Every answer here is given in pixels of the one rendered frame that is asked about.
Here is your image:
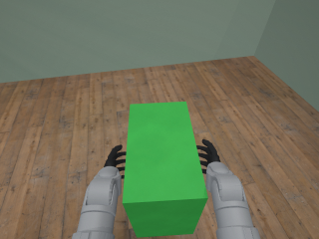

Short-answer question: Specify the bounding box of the carton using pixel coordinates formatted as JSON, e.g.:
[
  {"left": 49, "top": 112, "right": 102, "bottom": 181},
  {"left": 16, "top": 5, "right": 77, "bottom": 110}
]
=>
[{"left": 122, "top": 102, "right": 208, "bottom": 238}]

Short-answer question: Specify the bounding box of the right robot hand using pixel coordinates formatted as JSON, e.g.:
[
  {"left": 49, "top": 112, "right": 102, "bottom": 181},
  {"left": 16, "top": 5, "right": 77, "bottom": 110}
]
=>
[{"left": 196, "top": 139, "right": 221, "bottom": 174}]

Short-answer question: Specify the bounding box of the right robot forearm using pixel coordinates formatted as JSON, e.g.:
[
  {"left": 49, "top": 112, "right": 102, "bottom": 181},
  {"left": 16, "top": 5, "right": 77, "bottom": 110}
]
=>
[{"left": 205, "top": 161, "right": 261, "bottom": 239}]

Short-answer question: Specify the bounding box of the left robot forearm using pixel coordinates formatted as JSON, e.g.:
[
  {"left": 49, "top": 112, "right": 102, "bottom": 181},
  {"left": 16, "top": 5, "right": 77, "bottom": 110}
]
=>
[{"left": 72, "top": 166, "right": 122, "bottom": 239}]

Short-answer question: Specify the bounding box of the left robot hand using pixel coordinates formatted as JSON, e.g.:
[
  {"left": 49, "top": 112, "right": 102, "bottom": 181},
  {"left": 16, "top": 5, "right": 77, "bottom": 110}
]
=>
[{"left": 104, "top": 144, "right": 127, "bottom": 179}]

